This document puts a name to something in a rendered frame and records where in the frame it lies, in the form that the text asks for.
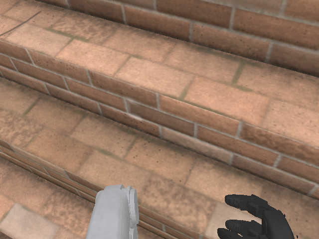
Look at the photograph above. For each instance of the robot left thigh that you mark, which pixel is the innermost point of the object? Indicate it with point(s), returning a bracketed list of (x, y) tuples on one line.
[(116, 210)]

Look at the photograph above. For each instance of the right robot hand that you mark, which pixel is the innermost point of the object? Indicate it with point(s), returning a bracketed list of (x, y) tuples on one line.
[(273, 223)]

